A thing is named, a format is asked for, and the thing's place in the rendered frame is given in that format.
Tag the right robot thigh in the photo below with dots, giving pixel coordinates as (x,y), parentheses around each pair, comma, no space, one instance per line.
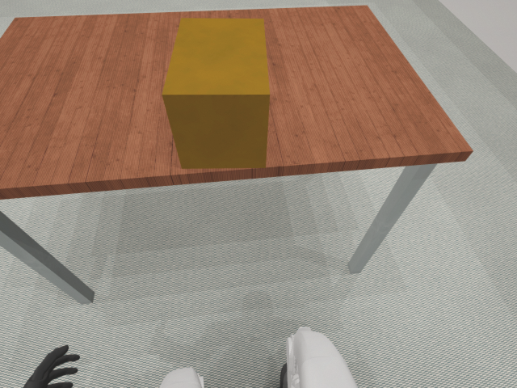
(317,362)

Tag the robot left hand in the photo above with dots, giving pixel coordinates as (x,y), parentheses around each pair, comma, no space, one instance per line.
(45,372)

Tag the robot thigh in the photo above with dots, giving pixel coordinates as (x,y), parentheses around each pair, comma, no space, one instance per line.
(317,362)
(183,378)

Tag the carton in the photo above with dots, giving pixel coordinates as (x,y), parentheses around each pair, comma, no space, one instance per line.
(217,93)

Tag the left robot thigh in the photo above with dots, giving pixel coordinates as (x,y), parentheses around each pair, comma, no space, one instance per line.
(183,378)

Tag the table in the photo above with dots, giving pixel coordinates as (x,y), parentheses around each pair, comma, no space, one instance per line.
(81,110)

